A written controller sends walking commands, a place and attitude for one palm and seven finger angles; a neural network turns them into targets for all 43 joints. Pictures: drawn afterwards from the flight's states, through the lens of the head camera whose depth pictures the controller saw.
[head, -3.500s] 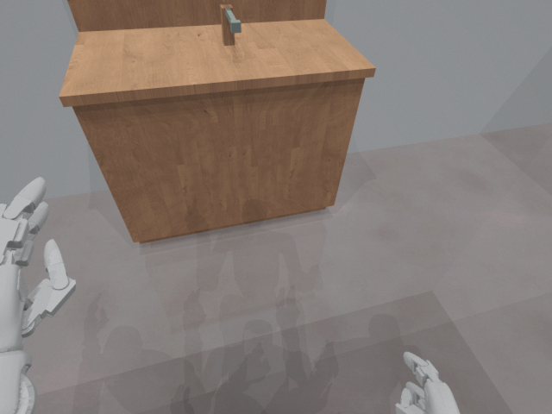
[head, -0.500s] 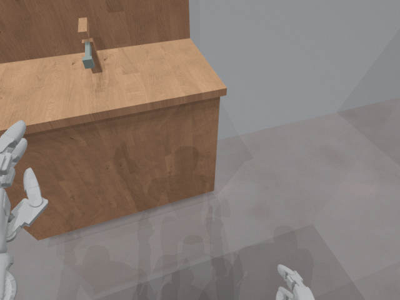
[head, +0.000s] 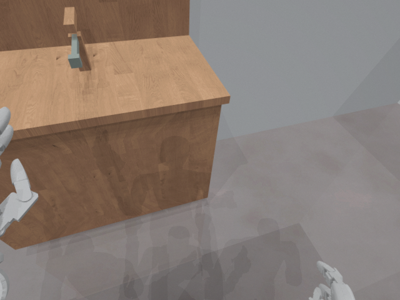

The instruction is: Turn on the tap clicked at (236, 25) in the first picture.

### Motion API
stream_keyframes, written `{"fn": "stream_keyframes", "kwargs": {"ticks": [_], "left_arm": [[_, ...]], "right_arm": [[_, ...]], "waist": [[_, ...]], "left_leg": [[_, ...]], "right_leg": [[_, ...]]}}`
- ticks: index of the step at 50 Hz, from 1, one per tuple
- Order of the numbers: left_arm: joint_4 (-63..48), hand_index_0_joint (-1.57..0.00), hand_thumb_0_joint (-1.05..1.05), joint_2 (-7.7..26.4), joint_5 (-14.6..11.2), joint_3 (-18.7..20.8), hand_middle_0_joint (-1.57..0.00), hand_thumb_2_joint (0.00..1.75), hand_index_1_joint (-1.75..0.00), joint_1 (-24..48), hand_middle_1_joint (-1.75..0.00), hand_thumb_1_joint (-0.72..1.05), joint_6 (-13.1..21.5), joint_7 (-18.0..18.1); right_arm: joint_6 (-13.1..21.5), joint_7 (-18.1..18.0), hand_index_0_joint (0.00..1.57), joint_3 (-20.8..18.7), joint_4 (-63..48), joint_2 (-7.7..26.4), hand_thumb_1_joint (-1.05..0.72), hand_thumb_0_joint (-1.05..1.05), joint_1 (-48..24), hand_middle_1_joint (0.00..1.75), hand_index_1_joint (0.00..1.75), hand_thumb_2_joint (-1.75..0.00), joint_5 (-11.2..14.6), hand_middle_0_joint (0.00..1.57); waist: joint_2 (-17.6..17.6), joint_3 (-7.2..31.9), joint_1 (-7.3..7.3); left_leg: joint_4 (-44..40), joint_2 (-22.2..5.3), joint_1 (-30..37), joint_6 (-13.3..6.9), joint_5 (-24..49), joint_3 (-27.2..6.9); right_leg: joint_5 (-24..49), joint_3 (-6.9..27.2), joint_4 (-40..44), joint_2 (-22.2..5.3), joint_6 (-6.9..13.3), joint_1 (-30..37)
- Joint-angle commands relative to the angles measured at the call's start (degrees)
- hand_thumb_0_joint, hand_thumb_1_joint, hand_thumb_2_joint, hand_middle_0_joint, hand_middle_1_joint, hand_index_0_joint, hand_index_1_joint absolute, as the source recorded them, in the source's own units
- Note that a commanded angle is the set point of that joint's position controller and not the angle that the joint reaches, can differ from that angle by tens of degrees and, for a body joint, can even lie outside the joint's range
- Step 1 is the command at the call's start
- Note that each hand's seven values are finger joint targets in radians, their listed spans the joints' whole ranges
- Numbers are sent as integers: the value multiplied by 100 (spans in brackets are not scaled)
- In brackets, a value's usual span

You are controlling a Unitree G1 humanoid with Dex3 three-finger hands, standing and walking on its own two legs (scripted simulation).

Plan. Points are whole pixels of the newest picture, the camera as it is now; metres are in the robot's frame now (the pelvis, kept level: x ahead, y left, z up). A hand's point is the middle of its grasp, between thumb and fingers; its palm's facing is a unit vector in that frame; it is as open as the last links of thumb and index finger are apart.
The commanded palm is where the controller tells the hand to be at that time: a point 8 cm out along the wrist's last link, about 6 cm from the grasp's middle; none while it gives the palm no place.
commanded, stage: take the last steps up to it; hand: left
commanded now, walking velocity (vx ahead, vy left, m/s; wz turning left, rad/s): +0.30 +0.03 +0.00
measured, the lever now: (75, 61) +0.66 +0.39 +0.12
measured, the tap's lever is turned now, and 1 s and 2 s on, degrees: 0 0 0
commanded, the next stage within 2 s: come to a stop and stand still in 0.98 s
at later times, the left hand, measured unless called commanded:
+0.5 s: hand (97, 142) +0.33 +0.21 +0.17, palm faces +0.40 -0.80 -0.45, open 7.4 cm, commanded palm +0.26 +0.25 +0.19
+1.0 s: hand (95, 107) +0.41 +0.23 +0.18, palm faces +0.44 -0.82 -0.36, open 7.4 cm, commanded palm +0.34 +0.27 +0.19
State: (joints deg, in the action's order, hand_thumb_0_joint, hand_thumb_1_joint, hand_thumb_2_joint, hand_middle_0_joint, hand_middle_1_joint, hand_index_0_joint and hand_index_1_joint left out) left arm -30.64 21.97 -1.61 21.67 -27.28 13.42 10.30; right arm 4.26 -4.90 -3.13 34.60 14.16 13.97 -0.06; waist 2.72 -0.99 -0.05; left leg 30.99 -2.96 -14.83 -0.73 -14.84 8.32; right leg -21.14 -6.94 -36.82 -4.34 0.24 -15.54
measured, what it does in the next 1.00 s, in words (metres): walks ahead: right foot, then left foot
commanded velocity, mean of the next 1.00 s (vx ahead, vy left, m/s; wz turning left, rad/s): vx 0.23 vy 0.06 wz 0.02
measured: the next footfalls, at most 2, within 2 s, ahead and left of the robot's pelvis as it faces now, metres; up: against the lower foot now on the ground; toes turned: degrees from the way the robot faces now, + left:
right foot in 0.34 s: +0.21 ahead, -0.10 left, +0.00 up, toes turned -9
left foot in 0.80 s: +0.23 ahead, +0.11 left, +0.00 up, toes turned +10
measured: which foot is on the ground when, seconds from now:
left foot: down 0.00-0.36, up 0.38-0.78, down 0.80-1.00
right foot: up 0.00-0.32, down 0.34-0.82, up 0.84-1.00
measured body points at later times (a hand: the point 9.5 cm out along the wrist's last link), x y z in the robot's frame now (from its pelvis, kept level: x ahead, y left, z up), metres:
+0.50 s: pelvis +0.10 -0.03 +0.00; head +0.13 -0.06 +0.45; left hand +0.30 +0.25 +0.19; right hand +0.27 -0.27 -0.11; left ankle +0.07 +0.10 -0.63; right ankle +0.17 -0.10 -0.73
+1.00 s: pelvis +0.19 -0.01 +0.01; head +0.20 -0.01 +0.45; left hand +0.38 +0.27 +0.20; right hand +0.36 -0.21 -0.09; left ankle +0.19 +0.10 -0.73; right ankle +0.20 -0.12 -0.69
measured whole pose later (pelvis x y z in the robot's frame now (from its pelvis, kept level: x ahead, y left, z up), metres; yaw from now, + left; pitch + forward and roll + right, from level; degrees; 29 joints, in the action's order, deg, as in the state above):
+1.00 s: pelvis +0.19 -0.01 +0.01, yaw +2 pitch -1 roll +0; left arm -27.0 20.0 -1.3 18.8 -24.1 10.3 9.4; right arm 5.2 -2.6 2.2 35.2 7.1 12.7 -0.2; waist 0.7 -1.7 0.0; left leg 29.9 -2.8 -12.5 -0.7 -15.8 7.1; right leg -24.9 -5.4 -49.4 -2.6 -0.5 -22.0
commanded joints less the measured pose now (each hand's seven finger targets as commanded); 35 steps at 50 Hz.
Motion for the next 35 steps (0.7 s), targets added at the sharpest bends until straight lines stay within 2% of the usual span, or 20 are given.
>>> {"fn": "stream_keyframes", "kwargs": {"ticks": [1,3,5,8,10,13,15,16,17,18,19,20,21,22,23,25,26,31,34,35], "left_arm": [[-746,-20,0,966,115,461,-20,90,-30,858,-30,90,393,14],[-998,-20,0,817,114,305,-20,90,-30,917,-30,90,360,-35],[-1417,-20,0,790,137,288,-20,90,-30,815,-30,90,348,-63],[-1433,-20,0,718,89,308,-20,90,-30,389,-30,90,262,-87],[-1341,-20,0,965,98,575,-20,90,-30,377,-30,90,248,-84],[-798,-20,0,911,36,660,-20,90,-30,358,-30,90,197,-87],[-494,-20,0,834,24,660,-20,90,-30,434,-30,90,144,-88],[-396,-20,0,879,41,649,-20,90,-30,490,-30,90,129,-90],[-343,-20,0,984,102,681,-20,90,-30,535,-30,90,126,-79],[-385,-20,0,1110,67,800,-20,90,-30,587,-30,90,133,-80],[-523,-20,0,1158,20,873,-20,90,-30,687,-30,90,176,-79],[-497,-20,0,978,7,702,-20,90,-30,928,-30,90,212,-156],[-387,-20,0,1065,3,778,-20,90,-30,590,-30,90,249,-179],[-565,-20,0,1016,23,742,-20,90,-30,408,-30,90,302,-197],[-709,-20,0,1003,47,744,-20,90,-30,340,-30,90,343,-193],[-1408,-20,0,1147,56,789,-20,90,-30,649,-30,90,449,-140],[-1403,-20,0,1170,42,830,-20,90,-30,517,-30,90,445,-101],[-1265,-20,0,1114,-34,975,-20,90,-30,-197,-30,90,322,75],[-962,-20,0,908,-66,811,-20,90,-30,-125,-30,90,216,105],[-784,-20,0,834,-77,743,-20,90,-30,-88,-30,90,184,109]], "right_arm": [[364,33,20,56,-815,363,-90,0,-593,30,30,-90,-15,20],[400,90,20,-4,-691,394,-90,0,-495,30,30,-90,40,20],[482,142,20,-9,-671,392,-90,0,-452,30,30,-90,57,20],[543,190,20,35,-683,358,-90,0,-432,30,30,-90,4,20],[566,189,20,75,-656,339,-90,0,-454,30,30,-90,-32,20],[499,137,20,97,-646,307,-90,0,-547,30,30,-90,-38,20],[413,109,20,98,-627,290,-90,0,-600,30,30,-90,6,20],[372,105,20,86,-605,277,-90,0,-654,30,30,-90,45,20],[314,122,20,77,-585,174,-90,0,-579,30,30,-90,53,20],[317,144,20,86,-739,117,-90,0,-772,30,30,-90,49,20],[321,150,20,90,-698,207,-90,0,-797,30,30,-90,2,20],[313,203,20,30,-589,253,-90,0,-753,30,30,-90,18,20],[275,250,20,35,-550,269,-90,0,-718,30,30,-90,30,20],[198,263,20,64,-514,270,-90,0,-813,30,30,-90,19,20],[142,265,20,99,-506,240,-90,0,-861,30,30,-90,22,20],[128,233,20,99,-574,255,-90,0,-931,30,30,-90,20,20],[155,207,20,88,-625,261,-90,0,-896,30,30,-90,3,20],[242,113,20,48,-820,207,-90,0,-655,30,30,-90,-33,20],[247,87,20,6,-884,254,-90,0,-557,30,30,-90,-2,20],[239,65,20,-11,-857,268,-90,0,-495,30,30,-90,27,20]], "waist": [[-1697,304,-97],[-1450,178,-91],[-1456,332,-18],[-1581,382,-44],[-1590,438,-53],[-1378,390,-54],[-1064,680,-4],[-676,794,70],[421,1077,50],[1574,1085,102],[1208,849,80],[866,840,-20],[686,566,7],[252,435,6],[175,484,-16],[-54,692,-60],[4,673,-52],[67,927,137],[258,807,140],[305,771,79]], "left_leg": [[-1615,-2182,1406,-1266,1153,-3213],[-1392,-1844,1389,-1243,1399,-2385],[-1291,-1454,1434,-997,1722,-1554],[-1394,-1276,1071,-822,2075,-1079],[-1353,-1264,1021,-719,2240,-874],[-1061,-1294,796,-639,2234,-695],[-122,-1092,475,-497,1994,-377],[727,-958,11,-408,1495,-287],[2247,-469,-843,-238,561,55],[3816,272,-2221,-8,-1664,-125],[4503,63,-2405,50,-1651,-920],[4646,-91,-2170,74,-1368,-1101],[4670,-230,-2219,140,-995,-1088],[4573,-304,-2164,194,-654,-1041],[4408,-325,-2101,226,-455,-960],[3641,-373,-1756,252,-351,-803],[3160,-372,-1532,233,-265,-717],[1231,-113,-1132,138,-176,-175],[701,-41,-936,102,-177,-68],[372,-35,-685,88,-145,-76]], "right_leg": [[-1175,505,-2864,41,-26,-2383],[-644,533,-2847,-108,-89,-2619],[-199,299,-2436,-79,-120,-2443],[272,39,-1679,3,-152,-1869],[478,-176,-991,90,-164,-1460],[504,-417,-28,306,-139,-699],[862,-632,770,535,-85,428],[1018,-295,1015,297,23,1142],[1172,1128,1267,-663,447,1831],[1909,3450,1766,-1886,1151,2282],[1850,3627,2034,-2187,1218,1852],[531,3437,2208,-2045,1079,1329],[50,3123,2262,-1956,1114,986],[300,2479,2219,-1720,994,671],[676,1944,2193,-1577,918,553],[1235,1305,2170,-1484,849,454],[1252,1109,2210,-1432,818,268],[1474,1051,1987,-1306,891,962],[1172,1204,1905,-1344,883,970],[1107,1169,1782,-1319,832,931]]}}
